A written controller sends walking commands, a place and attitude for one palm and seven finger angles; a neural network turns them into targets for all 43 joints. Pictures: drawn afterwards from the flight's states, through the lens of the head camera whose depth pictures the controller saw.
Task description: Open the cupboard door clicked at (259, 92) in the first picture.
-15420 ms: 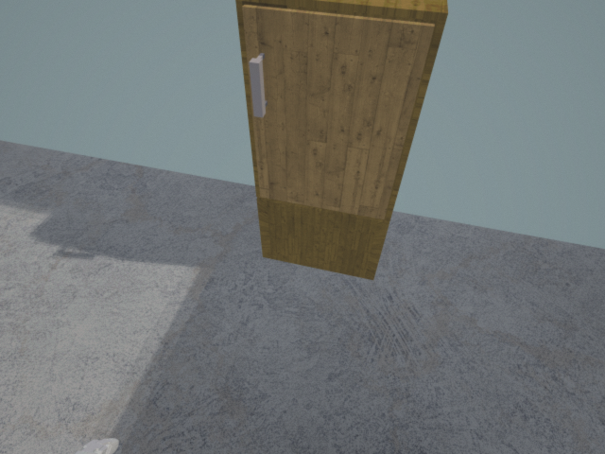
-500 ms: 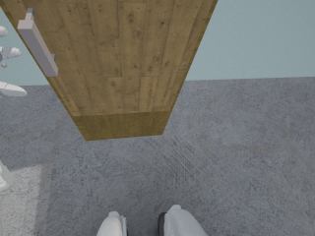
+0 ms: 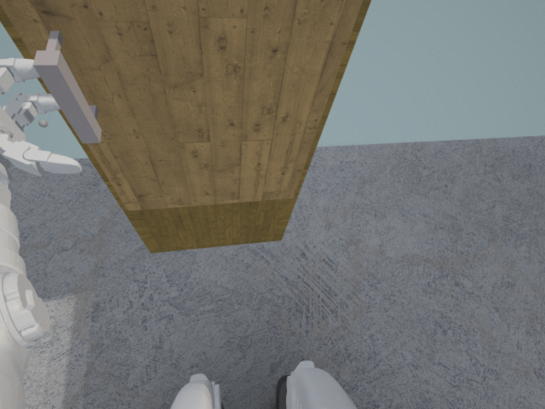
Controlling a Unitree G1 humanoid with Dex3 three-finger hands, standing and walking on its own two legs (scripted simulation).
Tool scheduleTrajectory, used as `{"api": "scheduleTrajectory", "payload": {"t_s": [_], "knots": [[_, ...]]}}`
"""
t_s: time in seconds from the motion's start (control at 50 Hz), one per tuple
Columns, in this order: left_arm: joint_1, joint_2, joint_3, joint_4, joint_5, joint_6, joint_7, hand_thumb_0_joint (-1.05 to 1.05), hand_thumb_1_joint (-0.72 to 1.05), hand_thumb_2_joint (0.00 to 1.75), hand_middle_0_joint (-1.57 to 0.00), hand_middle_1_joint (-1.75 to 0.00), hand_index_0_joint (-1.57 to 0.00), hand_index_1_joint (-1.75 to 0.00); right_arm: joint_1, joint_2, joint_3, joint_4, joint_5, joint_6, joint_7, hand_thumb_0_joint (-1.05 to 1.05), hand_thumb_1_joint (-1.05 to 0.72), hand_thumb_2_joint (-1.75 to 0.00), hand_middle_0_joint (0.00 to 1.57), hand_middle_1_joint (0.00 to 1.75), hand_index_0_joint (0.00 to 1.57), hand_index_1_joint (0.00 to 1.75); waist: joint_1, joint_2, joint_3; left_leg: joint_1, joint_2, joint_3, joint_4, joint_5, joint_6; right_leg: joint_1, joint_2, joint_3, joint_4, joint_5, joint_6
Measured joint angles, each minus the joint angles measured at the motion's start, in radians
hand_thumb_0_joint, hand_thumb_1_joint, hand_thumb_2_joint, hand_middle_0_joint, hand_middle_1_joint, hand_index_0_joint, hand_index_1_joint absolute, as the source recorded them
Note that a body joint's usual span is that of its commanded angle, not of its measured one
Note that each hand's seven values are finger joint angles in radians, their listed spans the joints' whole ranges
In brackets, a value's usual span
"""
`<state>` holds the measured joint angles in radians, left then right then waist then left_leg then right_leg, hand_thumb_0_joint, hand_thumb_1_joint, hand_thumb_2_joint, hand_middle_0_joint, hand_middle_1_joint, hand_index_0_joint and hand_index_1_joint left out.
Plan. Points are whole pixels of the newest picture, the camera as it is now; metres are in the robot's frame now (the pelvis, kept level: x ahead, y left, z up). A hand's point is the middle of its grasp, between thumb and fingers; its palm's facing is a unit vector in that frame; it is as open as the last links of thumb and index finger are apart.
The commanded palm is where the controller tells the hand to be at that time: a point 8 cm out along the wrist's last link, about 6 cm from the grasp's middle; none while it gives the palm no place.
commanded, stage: slide the fingers in behind the handle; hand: left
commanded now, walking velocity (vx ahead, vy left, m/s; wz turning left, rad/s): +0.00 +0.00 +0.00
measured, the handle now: (74, 91) +0.54 +0.25 +0.09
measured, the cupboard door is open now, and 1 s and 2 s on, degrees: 0 0 0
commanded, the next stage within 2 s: close the thumb around the handle in 1.02 s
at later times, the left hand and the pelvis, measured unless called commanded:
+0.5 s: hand (76, 122) +0.48 +0.24 +0.09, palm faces +0.06 -1.00 +0.00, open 14.0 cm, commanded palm +0.46 +0.28 +0.08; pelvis +0.00 -0.01 +0.00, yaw +1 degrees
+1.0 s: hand (88, 118) +0.49 +0.23 +0.09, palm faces +0.07 -1.00 +0.00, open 14.0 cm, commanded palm +0.47 +0.27 +0.08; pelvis +0.00 -0.01 +0.00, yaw +0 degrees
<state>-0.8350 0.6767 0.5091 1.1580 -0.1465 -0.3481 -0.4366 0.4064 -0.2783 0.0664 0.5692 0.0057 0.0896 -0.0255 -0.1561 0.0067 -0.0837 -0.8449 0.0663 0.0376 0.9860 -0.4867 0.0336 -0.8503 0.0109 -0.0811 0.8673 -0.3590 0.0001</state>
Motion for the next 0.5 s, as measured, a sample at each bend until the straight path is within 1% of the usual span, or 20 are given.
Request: {"api": "scheduleTrajectory", "payload": {"t_s": [0.1,0.24,0.36,0.5], "knots": [[-0.003,-0.036,-0.035,-0.014,-0.01,-0.001,0.011,-0.01,-0.5,0.3,-0.3,-1.2,-0.3,-1.2,-0.005,-0.001,-0.005,0.017,-0.001,-0.001,0.0,0.0,-0.91,-0.9,0.21,0.3,0.2,0.3,0.012,0.002,-0.002,0.006,-0.005,-0.007,-0.004,0.002,-0.002,0.009,-0.005,-0.006,-0.002,-0.003,-0.001],[0.002,-0.076,-0.048,-0.027,-0.001,-0.007,0.052,-0.01,-0.5,0.3,-0.3,-1.2,-0.3,-1.2,-0.018,-0.001,-0.012,0.018,-0.003,-0.006,0.003,0.0,-0.91,-0.9,0.21,0.3,0.2,0.3,0.011,0.002,-0.007,0.015,-0.007,-0.005,-0.009,0.003,-0.004,0.013,-0.006,-0.004,0.001,-0.006,-0.003],[0.002,-0.088,-0.048,-0.023,0.01,-0.012,0.076,-0.01,-0.5,0.3,-0.3,-1.2,-0.3,-1.2,-0.023,0.001,-0.011,0.011,-0.003,-0.01,0.004,0.0,-0.91,-0.9,0.2,0.3,0.2,0.3,0.006,0.002,-0.005,0.02,-0.005,-0.003,-0.011,0.004,-0.007,0.014,-0.005,-0.002,0.005,-0.007,-0.006],[-0.004,-0.097,-0.06,-0.021,0.008,-0.019,0.088,-0.01,-0.5,0.3,-0.3,-1.2,-0.3,-1.2,-0.019,0.003,-0.012,0.018,-0.002,-0.015,0.004,0.0,-0.91,-0.9,0.2,0.3,0.2,0.3,0.009,0.004,-0.001,0.02,-0.005,-0.004,-0.014,0.007,-0.01,0.013,-0.004,-0.003,0.006,-0.007,-0.01]]}}
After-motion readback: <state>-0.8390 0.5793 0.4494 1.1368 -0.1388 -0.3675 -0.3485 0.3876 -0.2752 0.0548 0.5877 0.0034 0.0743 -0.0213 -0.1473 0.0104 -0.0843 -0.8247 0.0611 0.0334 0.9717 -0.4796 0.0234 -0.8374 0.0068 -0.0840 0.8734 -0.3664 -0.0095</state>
